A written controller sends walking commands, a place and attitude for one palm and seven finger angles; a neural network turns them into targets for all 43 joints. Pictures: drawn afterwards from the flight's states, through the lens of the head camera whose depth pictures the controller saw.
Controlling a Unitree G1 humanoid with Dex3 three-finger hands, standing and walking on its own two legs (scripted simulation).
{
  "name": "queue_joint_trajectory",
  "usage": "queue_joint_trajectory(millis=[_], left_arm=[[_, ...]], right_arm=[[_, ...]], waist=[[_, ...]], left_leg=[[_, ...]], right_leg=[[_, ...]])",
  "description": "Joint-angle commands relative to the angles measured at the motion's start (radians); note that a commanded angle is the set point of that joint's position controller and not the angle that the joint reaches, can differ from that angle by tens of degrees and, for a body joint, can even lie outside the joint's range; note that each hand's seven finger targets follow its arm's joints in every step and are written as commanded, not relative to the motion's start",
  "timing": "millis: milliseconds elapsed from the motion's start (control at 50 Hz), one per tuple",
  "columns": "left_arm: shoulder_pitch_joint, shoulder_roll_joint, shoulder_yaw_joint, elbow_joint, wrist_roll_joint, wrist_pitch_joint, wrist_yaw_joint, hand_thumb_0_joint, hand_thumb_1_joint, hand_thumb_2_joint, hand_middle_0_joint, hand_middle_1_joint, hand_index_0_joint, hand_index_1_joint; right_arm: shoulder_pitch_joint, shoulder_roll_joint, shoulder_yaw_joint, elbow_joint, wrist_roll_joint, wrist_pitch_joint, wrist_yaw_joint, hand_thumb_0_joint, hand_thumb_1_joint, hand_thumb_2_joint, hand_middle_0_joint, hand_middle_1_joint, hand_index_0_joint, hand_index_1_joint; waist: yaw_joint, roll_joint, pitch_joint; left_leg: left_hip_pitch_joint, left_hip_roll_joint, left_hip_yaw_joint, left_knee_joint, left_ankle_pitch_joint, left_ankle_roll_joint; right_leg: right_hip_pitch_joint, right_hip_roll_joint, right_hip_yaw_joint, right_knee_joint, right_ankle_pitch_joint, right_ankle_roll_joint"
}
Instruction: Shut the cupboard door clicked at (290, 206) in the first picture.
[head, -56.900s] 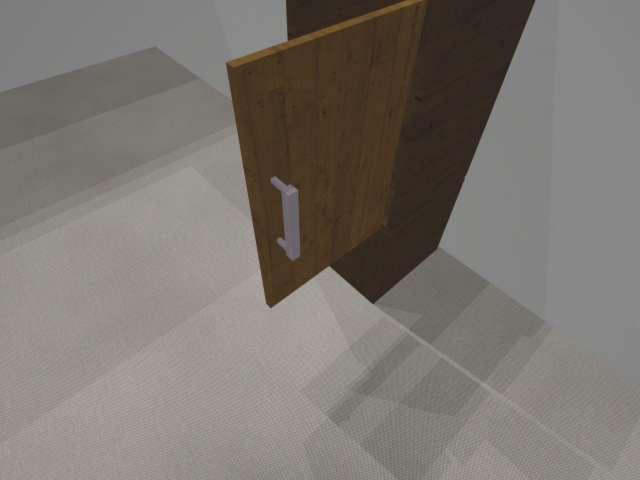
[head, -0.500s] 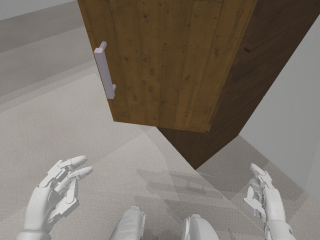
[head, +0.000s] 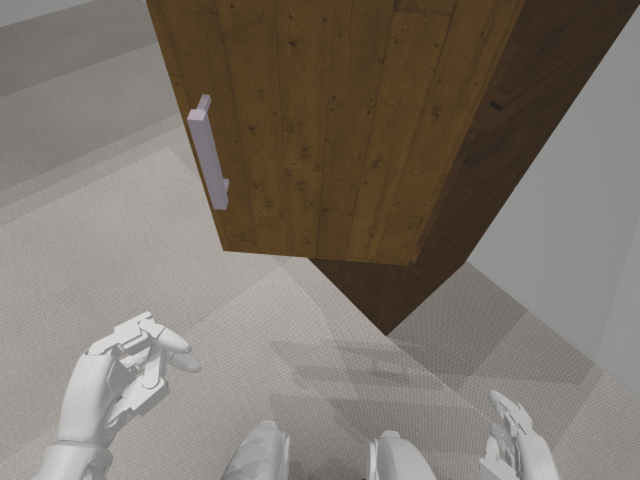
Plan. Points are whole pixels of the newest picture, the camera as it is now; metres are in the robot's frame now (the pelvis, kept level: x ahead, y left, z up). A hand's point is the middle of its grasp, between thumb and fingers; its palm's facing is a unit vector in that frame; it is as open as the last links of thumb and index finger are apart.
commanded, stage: raise the hand and make a fist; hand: left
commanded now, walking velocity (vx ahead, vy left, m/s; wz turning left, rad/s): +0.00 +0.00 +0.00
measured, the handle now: (213, 156) +0.53 +0.20 +0.06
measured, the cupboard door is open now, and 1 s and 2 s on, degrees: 44 44 44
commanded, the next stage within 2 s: bring the fist close to the handle in 0.96 s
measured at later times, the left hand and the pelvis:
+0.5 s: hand (152, 371) +0.22 +0.19 +0.06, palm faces -0.01 -1.00 -0.03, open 3.1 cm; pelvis +0.01 +0.00 +0.01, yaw +0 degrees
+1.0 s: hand (173, 368) +0.23 +0.17 +0.06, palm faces -0.02 -1.00 -0.03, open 3.1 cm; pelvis +0.01 -0.02 +0.00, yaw +0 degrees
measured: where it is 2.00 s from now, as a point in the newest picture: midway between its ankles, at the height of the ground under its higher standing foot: outside the picture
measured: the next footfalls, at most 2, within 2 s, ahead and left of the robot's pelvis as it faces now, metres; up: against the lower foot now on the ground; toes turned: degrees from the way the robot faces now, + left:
none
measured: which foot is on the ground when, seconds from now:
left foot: down 0.00-1.00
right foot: down 0.00-1.00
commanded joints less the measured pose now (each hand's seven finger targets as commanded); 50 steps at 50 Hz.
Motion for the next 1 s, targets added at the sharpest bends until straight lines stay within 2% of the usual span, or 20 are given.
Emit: queue_joint_trajectory(millis=[0,100,140,180,240,280,340,380,420,520,540,600,660,700,740,800,860,880,920,980], left_arm=[[-0.018,0.103,0.063,-0.25,-0.011,-0.066,0.008,0.0,0.9,0.9,-1.08,-1.26,-1.08,-1.26],[-0.01,0.1,0.058,-0.273,-0.003,-0.046,0.016,0.0,0.9,0.9,-1.172,-1.36,-1.172,-1.36],[-0.003,0.089,0.052,-0.254,-0.008,-0.036,0.01,0.0,0.9,0.9,-1.208,-1.4,-1.208,-1.4],[-0.022,0.098,0.051,-0.258,-0.005,-0.027,0.002,0.0,0.9,0.9,-1.245,-1.44,-1.245,-1.44],[-0.031,0.098,0.052,-0.253,-0.012,-0.018,-0.008,0.0,0.9,0.9,-1.3,-1.5,-1.3,-1.5],[-0.061,0.12,0.067,-0.263,-0.013,-0.016,-0.013,0.0,0.9,0.9,-1.3,-1.5,-1.3,-1.5],[-0.061,0.113,0.065,-0.263,-0.015,-0.012,-0.015,0.0,0.9,0.9,-1.3,-1.5,-1.3,-1.5],[-0.068,0.134,0.089,-0.254,-0.024,-0.009,-0.016,0.0,0.9,0.9,-1.3,-1.5,-1.3,-1.5],[-0.065,0.118,0.077,-0.242,-0.027,-0.009,-0.022,0.0,0.9,0.9,-1.3,-1.5,-1.3,-1.5],[-0.088,0.129,0.083,-0.22,-0.032,-0.004,-0.027,0.0,0.9,0.9,-1.3,-1.5,-1.3,-1.5],[-0.089,0.13,0.084,-0.217,-0.032,-0.004,-0.028,0.0,0.9,0.9,-1.3,-1.5,-1.3,-1.5],[-0.077,0.139,0.1,-0.207,-0.039,-0.007,-0.025,0.0,0.9,0.9,-1.3,-1.5,-1.3,-1.5],[-0.074,0.13,0.094,-0.201,-0.043,-0.018,-0.023,0.0,0.9,0.9,-1.3,-1.5,-1.3,-1.5],[-0.079,0.136,0.097,-0.194,-0.042,-0.025,-0.023,0.0,0.9,0.9,-1.3,-1.5,-1.3,-1.5],[-0.083,0.129,0.093,-0.186,-0.046,-0.032,-0.023,0.0,0.9,0.9,-1.3,-1.5,-1.3,-1.5],[-0.084,0.142,0.099,-0.205,-0.041,-0.043,-0.023,0.0,0.9,0.9,-1.3,-1.5,-1.3,-1.5],[-0.08,0.13,0.09,-0.201,-0.043,-0.044,-0.027,0.0,0.9,0.9,-1.3,-1.5,-1.3,-1.5],[-0.078,0.143,0.103,-0.187,-0.045,-0.038,-0.027,0.0,0.9,0.9,-1.3,-1.5,-1.3,-1.5],[-0.086,0.124,0.083,-0.19,-0.043,-0.035,-0.03,0.0,0.9,0.9,-1.3,-1.5,-1.3,-1.5],[-0.089,0.143,0.099,-0.195,-0.045,-0.029,-0.031,0.0,0.9,0.9,-1.3,-1.5,-1.3,-1.5]], right_arm=[[-0.07,-0.128,-0.051,-0.194,0.0,-0.043,-0.003,0.0,-0.9,-0.9,0.2,0.3,0.2,0.3],[-0.059,-0.126,-0.048,-0.207,-0.001,-0.013,0.0,0.0,-0.9,-0.9,0.2,0.3,0.2,0.3],[-0.058,-0.124,-0.048,-0.213,0.0,-0.002,0.001,0.0,-0.9,-0.9,0.2,0.3,0.2,0.3],[-0.055,-0.129,-0.043,-0.22,0.0,0.007,0.0,0.0,-0.9,-0.9,0.2,0.3,0.2,0.3],[-0.055,-0.128,-0.04,-0.227,0.001,0.013,-0.001,0.0,-0.9,-0.9,0.2,0.3,0.2,0.3],[-0.054,-0.129,-0.036,-0.227,0.0,0.015,-0.003,0.0,-0.9,-0.9,0.2,0.3,0.2,0.3],[-0.053,-0.127,-0.033,-0.233,0.002,0.016,-0.001,0.0,-0.9,-0.9,0.2,0.3,0.2,0.3],[-0.053,-0.127,-0.031,-0.23,0.001,0.017,-0.003,0.0,-0.9,-0.9,0.2,0.3,0.2,0.3],[-0.054,-0.126,-0.031,-0.231,0.003,0.017,-0.003,0.0,-0.9,-0.9,0.2,0.3,0.2,0.3],[-0.052,-0.131,-0.031,-0.229,0.007,0.015,-0.007,0.0,-0.9,-0.9,0.2,0.3,0.2,0.3],[-0.051,-0.13,-0.031,-0.228,0.008,0.015,-0.007,0.0,-0.9,-0.9,0.2,0.3,0.2,0.3],[-0.054,-0.129,-0.032,-0.23,0.008,0.012,-0.009,0.0,-0.9,-0.9,0.2,0.3,0.2,0.3],[-0.052,-0.129,-0.034,-0.226,0.01,0.011,-0.008,0.0,-0.9,-0.9,0.2,0.3,0.2,0.3],[-0.054,-0.127,-0.034,-0.224,0.007,0.01,-0.008,0.0,-0.9,-0.9,0.2,0.3,0.2,0.3],[-0.053,-0.127,-0.035,-0.222,0.009,0.01,-0.009,0.0,-0.9,-0.9,0.2,0.3,0.2,0.3],[-0.052,-0.128,-0.037,-0.22,0.008,0.009,-0.009,0.0,-0.9,-0.9,0.2,0.3,0.2,0.3],[-0.053,-0.124,-0.038,-0.217,0.009,0.011,-0.009,0.0,-0.9,-0.9,0.2,0.3,0.2,0.3],[-0.048,-0.126,-0.038,-0.215,0.008,0.015,-0.01,0.0,-0.9,-0.9,0.2,0.3,0.2,0.3],[-0.052,-0.125,-0.037,-0.219,0.011,0.018,-0.009,0.0,-0.9,-0.9,0.2,0.3,0.2,0.3],[-0.053,-0.125,-0.037,-0.22,0.01,0.022,-0.012,0.0,-0.9,-0.9,0.2,0.3,0.2,0.3]], waist=[[0.025,0.058,-0.232],[0.019,0.082,-0.247],[0.011,0.051,-0.224],[0.009,0.071,-0.213],[0.005,0.057,-0.218],[0.006,0.074,-0.216],[0.011,0.082,-0.218],[0.014,0.066,-0.224],[0.01,0.055,-0.218],[0.008,0.045,-0.198],[0.009,0.057,-0.195],[0.02,0.033,-0.211],[0.013,0.014,-0.2],[0.016,0.025,-0.196],[0.011,0.003,-0.185],[0.019,0.038,-0.218],[0.014,0.026,-0.217],[0.012,0.01,-0.208],[0.009,0.015,-0.2],[0.014,0.021,-0.212]], left_leg=[[0.187,-0.011,-0.064,-0.248,0.202,-0.02],[0.223,-0.008,-0.068,-0.244,0.27,-0.03],[0.213,-0.008,-0.065,-0.244,0.242,-0.03],[0.208,-0.008,-0.071,-0.249,0.235,-0.029],[0.21,-0.01,-0.064,-0.244,0.226,-0.028],[0.201,-0.012,-0.065,-0.241,0.217,-0.026],[0.222,-0.01,-0.068,-0.255,0.223,-0.033],[0.205,-0.014,-0.063,-0.244,0.233,-0.026],[0.201,-0.014,-0.059,-0.248,0.214,-0.027],[0.179,-0.017,-0.05,-0.251,0.18,-0.02],[0.179,-0.017,-0.047,-0.255,0.17,-0.021],[0.161,-0.021,-0.04,-0.249,0.175,-0.016],[0.15,-0.021,-0.033,-0.241,0.17,-0.014],[0.134,-0.023,-0.03,-0.234,0.162,-0.013],[0.118,-0.023,-0.024,-0.223,0.148,-0.011],[0.137,-0.022,-0.024,-0.22,0.186,-0.01],[0.133,-0.023,-0.021,-0.214,0.19,-0.01],[0.12,-0.022,-0.022,-0.208,0.19,-0.007],[0.119,-0.022,-0.019,-0.208,0.182,-0.008],[0.119,-0.023,-0.021,-0.203,0.194,-0.006]], right_leg=[[0.134,0.04,-0.003,-0.136,0.109,-0.031],[0.138,0.044,-0.013,-0.125,0.165,-0.032],[0.138,0.047,-0.013,-0.14,0.154,-0.028],[0.137,0.051,-0.013,-0.139,0.147,-0.032],[0.147,0.049,-0.008,-0.153,0.152,-0.03],[0.152,0.051,-0.004,-0.154,0.143,-0.033],[0.153,0.05,-0.008,-0.157,0.144,-0.033],[0.176,0.052,-0.002,-0.161,0.159,-0.035],[0.174,0.049,0.0,-0.17,0.142,-0.031],[0.184,0.045,0.014,-0.192,0.11,-0.029],[0.186,0.044,0.016,-0.197,0.097,-0.029],[0.217,0.04,0.031,-0.204,0.092,-0.029],[0.214,0.038,0.039,-0.213,0.082,-0.025],[0.219,0.034,0.05,-0.215,0.068,-0.026],[0.217,0.031,0.067,-0.229,0.04,-0.023],[0.228,0.032,0.063,-0.207,0.095,-0.027],[0.231,0.031,0.067,-0.209,0.107,-0.023],[0.233,0.036,0.069,-0.211,0.104,-0.025],[0.229,0.03,0.074,-0.216,0.093,-0.022],[0.24,0.035,0.076,-0.211,0.111,-0.025]])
